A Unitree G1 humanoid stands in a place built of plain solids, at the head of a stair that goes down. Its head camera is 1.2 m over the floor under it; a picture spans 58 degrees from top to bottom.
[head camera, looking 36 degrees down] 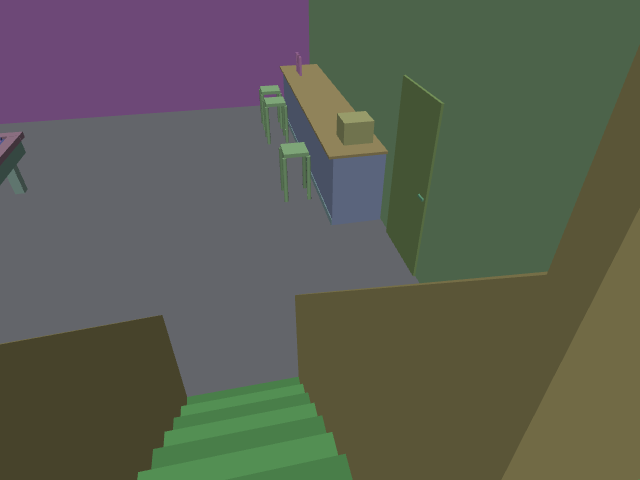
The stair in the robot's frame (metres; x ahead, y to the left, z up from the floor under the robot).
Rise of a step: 0.21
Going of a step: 0.23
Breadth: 0.93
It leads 12 degrees to the left of straight ahead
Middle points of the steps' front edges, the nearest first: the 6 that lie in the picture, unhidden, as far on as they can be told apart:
1.10 0.39 -0.86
1.32 0.44 -1.07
1.55 0.49 -1.29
1.77 0.54 -1.50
1.99 0.59 -1.72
2.22 0.64 -1.93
